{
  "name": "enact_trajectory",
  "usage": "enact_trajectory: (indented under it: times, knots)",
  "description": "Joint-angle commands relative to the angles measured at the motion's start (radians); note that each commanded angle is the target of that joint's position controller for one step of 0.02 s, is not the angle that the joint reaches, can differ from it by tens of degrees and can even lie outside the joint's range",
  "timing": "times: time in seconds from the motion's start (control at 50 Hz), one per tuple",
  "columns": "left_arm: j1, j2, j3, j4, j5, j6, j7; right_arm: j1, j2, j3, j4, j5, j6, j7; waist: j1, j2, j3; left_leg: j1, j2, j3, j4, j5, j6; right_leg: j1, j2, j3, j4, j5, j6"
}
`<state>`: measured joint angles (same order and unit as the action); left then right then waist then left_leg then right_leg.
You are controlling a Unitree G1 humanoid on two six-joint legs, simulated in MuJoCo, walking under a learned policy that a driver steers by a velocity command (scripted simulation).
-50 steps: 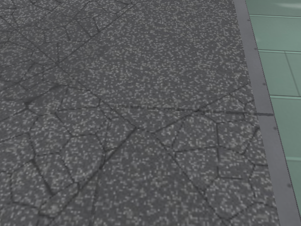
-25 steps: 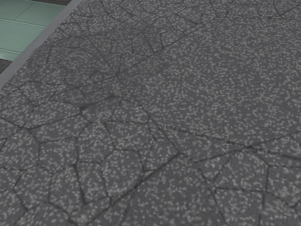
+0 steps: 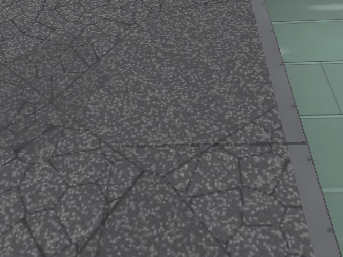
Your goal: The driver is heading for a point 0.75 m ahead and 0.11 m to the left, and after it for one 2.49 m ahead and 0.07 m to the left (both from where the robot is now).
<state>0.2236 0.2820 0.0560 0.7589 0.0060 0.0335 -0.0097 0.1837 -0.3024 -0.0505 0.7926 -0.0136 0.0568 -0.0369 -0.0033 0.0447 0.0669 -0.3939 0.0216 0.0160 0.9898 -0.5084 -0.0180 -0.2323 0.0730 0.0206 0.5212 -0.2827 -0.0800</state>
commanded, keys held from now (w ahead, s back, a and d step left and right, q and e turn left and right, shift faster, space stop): e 0.06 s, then q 0.20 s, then w+q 0.14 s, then q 0.48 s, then no key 0.12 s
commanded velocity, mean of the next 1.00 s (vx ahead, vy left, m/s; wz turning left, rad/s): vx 0.07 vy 0.00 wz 0.25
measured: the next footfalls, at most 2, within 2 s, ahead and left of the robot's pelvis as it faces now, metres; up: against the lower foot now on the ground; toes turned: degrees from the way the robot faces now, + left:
left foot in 0.36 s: +0.03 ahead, +0.11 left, +0.00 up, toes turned -2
right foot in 0.76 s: +0.18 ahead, -0.08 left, +0.00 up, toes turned +17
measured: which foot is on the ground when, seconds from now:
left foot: up 0.00-0.34, down 0.36-0.76, up 0.78-1.00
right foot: down 0.00-0.38, up 0.40-0.74, down 0.76-1.00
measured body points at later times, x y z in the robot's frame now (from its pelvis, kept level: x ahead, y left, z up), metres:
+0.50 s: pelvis +0.02 +0.01 +0.01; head +0.03 +0.03 +0.46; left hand +0.15 +0.28 -0.11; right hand +0.05 -0.25 -0.12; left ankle -0.01 +0.11 -0.74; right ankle +0.02 -0.09 -0.69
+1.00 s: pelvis +0.09 -0.02 +0.01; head +0.14 -0.03 +0.46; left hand +0.10 +0.27 -0.09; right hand +0.30 -0.25 -0.12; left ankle +0.02 +0.09 -0.66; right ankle +0.14 -0.10 -0.74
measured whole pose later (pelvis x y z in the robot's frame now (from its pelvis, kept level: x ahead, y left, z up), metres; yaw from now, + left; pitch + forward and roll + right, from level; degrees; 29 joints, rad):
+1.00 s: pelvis +0.09 -0.02 +0.01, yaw +21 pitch +0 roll +1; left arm 0.21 0.26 0.01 0.75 0.03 -0.01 0.03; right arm 0.19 -0.33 -0.08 0.80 -0.01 0.08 0.02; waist 0.01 0.04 0.08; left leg -0.44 -0.07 -0.08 1.06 -0.44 -0.04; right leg -0.22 0.00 -0.07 0.41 -0.19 -0.06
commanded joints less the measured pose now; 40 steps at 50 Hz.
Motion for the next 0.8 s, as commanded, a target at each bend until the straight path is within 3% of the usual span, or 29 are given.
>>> enact_trajectory:
  times: [0.02, 0.06, 0.1, 0.2, 0.26, 0.3, 0.34, 0.36, 0.38, 0.4, 0.42, 0.44, 0.48, 0.52, 0.54, 0.6, 0.66, 0.72, 0.74, 0.76, 0.78, 0.8]
  knots:
    - [-0.002, 0.141, 0.037, -0.051, -0.006, 0.003, 0.020, -0.012, -0.107, -0.024, -0.068, -0.011, -0.016, 0.008, 0.001, -0.160, -0.050, -0.165, 0.010, -0.057, 0.095, 0.092, -0.004, 0.142, -0.244, 0.283, -0.196, 0.559, -0.149]
    - [0.015, 0.152, 0.041, -0.050, -0.008, 0.003, 0.016, 0.012, -0.097, -0.023, -0.063, -0.011, -0.015, 0.019, 0.000, -0.134, -0.100, -0.143, -0.010, -0.052, 0.090, 0.122, -0.017, 0.162, -0.230, 0.276, -0.187, 0.577, -0.148]
    - [0.017, 0.137, 0.034, -0.045, -0.003, -0.003, 0.018, 0.029, -0.077, -0.017, -0.051, -0.003, -0.009, 0.021, 0.004, -0.126, -0.114, -0.130, -0.007, -0.037, 0.030, 0.135, -0.023, 0.178, -0.236, 0.254, -0.200, 0.538, -0.148]
    - [0.001, 0.069, -0.010, -0.013, 0.028, -0.016, 0.026, 0.011, -0.036, 0.003, -0.021, 0.002, 0.003, 0.023, 0.028, -0.162, -0.087, 0.075, 0.000, -0.028, -0.233, 0.149, 0.003, 0.068, -0.229, 0.203, -0.244, 0.337, -0.121]
    - [-0.006, 0.124, -0.005, 0.013, 0.028, -0.014, 0.036, 0.017, -0.060, -0.001, -0.006, 0.006, -0.001, 0.019, 0.029, -0.159, -0.049, 0.139, -0.031, -0.019, -0.335, 0.129, 0.023, 0.031, -0.253, 0.227, -0.223, 0.269, -0.123]
    - [-0.002, 0.164, 0.008, 0.023, 0.017, -0.006, 0.040, 0.045, -0.057, 0.003, 0.004, -0.004, -0.016, 0.022, 0.017, -0.142, -0.056, 0.181, -0.059, 0.014, -0.414, 0.134, 0.047, 0.019, -0.255, 0.255, -0.234, -0.047, -0.122]
    - [-0.013, 0.144, 0.006, 0.023, 0.017, -0.004, 0.042, 0.071, -0.046, 0.007, 0.016, -0.016, -0.037, 0.028, -0.005, -0.113, 0.000, 0.246, -0.064, -0.011, -0.516, 0.081, 0.092, -0.078, -0.233, 0.272, -0.223, -0.367, -0.103]
    - [-0.051, 0.113, -0.001, 0.006, 0.021, -0.010, 0.040, 0.126, -0.056, 0.006, 0.030, -0.022, -0.048, 0.028, -0.031, -0.052, 0.030, 0.286, -0.004, -0.130, -0.588, -0.006, 0.133, -0.160, -0.197, 0.239, -0.132, -0.392, -0.084]
    - [-0.132, 0.081, -0.011, -0.044, 0.012, -0.020, 0.033, 0.191, -0.133, -0.015, 0.048, -0.010, -0.055, 0.029, -0.056, 0.096, 0.051, 0.313, 0.127, -0.421, -0.723, -0.202, 0.227, -0.314, -0.064, 0.100, 0.026, -0.348, -0.030]
    - [-0.200, 0.085, -0.011, -0.072, 0.024, -0.035, 0.028, 0.276, -0.177, -0.035, 0.078, -0.002, -0.063, 0.040, -0.103, 0.180, 0.095, 0.341, 0.281, -0.689, -0.866, -0.271, 0.305, -0.429, 0.022, -0.037, 0.220, -0.253, 0.007]
    - [-0.195, 0.105, -0.003, -0.072, 0.030, -0.049, 0.026, 0.260, -0.157, -0.030, 0.076, -0.013, -0.069, 0.040, -0.076, 0.117, 0.119, 0.329, 0.300, -0.717, -0.862, -0.112, 0.326, -0.457, -0.012, 0.031, 0.327, -0.231, 0.019]
    - [-0.149, 0.100, -0.003, -0.053, 0.019, -0.058, 0.022, 0.210, -0.149, -0.033, 0.064, -0.010, -0.074, 0.036, -0.034, 0.076, 0.099, 0.323, 0.266, -0.628, -0.824, 0.078, 0.316, -0.430, -0.032, 0.044, 0.371, -0.185, 0.034]
    - [-0.116, 0.093, -0.002, -0.034, 0.018, -0.065, 0.016, 0.142, -0.130, -0.034, 0.042, 0.000, -0.080, 0.028, 0.002, 0.058, 0.033, 0.348, 0.181, -0.468, -0.767, 0.441, 0.273, -0.376, -0.048, 0.032, 0.389, -0.123, 0.065]
    - [-0.105, 0.073, -0.007, -0.026, 0.019, -0.056, 0.013, 0.152, -0.106, -0.033, 0.044, 0.005, -0.079, 0.026, 0.002, 0.060, -0.040, 0.355, 0.127, -0.362, -0.696, 0.764, 0.253, -0.314, -0.032, -0.004, 0.381, -0.090, 0.097]
    - [-0.113, 0.066, -0.009, -0.030, 0.014, -0.048, 0.014, 0.174, -0.105, -0.037, 0.050, 0.006, -0.075, 0.024, -0.006, 0.059, -0.059, 0.358, 0.119, -0.345, -0.671, 0.839, 0.249, -0.302, -0.028, -0.012, 0.369, -0.084, 0.108]
    - [-0.162, 0.058, -0.017, -0.055, 0.004, -0.032, 0.018, 0.207, -0.126, -0.050, 0.049, 0.004, -0.052, 0.017, -0.037, 0.070, -0.075, 0.347, 0.114, -0.359, -0.624, 0.852, 0.237, -0.280, -0.026, -0.017, 0.297, -0.061, 0.118]
    - [-0.175, 0.076, -0.019, -0.073, -0.004, -0.029, 0.026, 0.186, -0.145, -0.061, 0.028, 0.000, -0.033, 0.017, -0.046, 0.099, -0.080, 0.301, 0.109, -0.408, -0.584, 0.831, 0.213, -0.208, -0.011, -0.008, 0.211, -0.053, 0.106]
    - [-0.072, 0.098, -0.014, -0.053, -0.003, -0.043, 0.043, 0.081, -0.164, -0.069, -0.013, 0.007, -0.026, 0.019, 0.022, 0.100, -0.073, 0.209, 0.071, -0.461, -0.526, 0.726, 0.142, -0.008, -0.004, 0.011, -0.021, 0.038, 0.087]
    - [-0.026, 0.113, -0.009, -0.043, 0.007, -0.053, 0.054, 0.055, -0.152, -0.066, -0.025, 0.015, -0.029, 0.018, 0.049, 0.073, -0.076, 0.150, 0.032, -0.452, -0.471, 0.630, 0.099, 0.102, -0.035, 0.032, -0.148, 0.134, 0.080]
    - [0.025, 0.186, 0.006, -0.047, 0.024, -0.061, 0.066, 0.091, -0.091, -0.050, -0.039, 0.018, -0.034, 0.020, 0.044, -0.090, -0.140, 0.078, -0.039, -0.355, -0.287, 0.424, 0.054, 0.237, -0.241, 0.217, -0.234, 0.110, 0.043]
    - [-0.005, 0.276, 0.016, -0.068, 0.013, -0.047, 0.063, 0.187, -0.027, -0.037, -0.054, 0.019, -0.026, 0.016, -0.010, -0.323, -0.175, -0.098, -0.222, -0.174, -0.124, -0.164, 0.029, 0.298, -0.482, 0.549, -0.270, 0.297, -0.076]
    - [0.024, 0.244, 0.017, -0.053, 0.004, -0.033, 0.055, 0.231, -0.106, -0.052, -0.025, -0.013, -0.016, 0.007, -0.022, -0.253, -0.160, -0.111, -0.127, -0.143, 0.057, -0.174, 0.025, 0.239, -0.511, 0.563, -0.244, 0.353, -0.145]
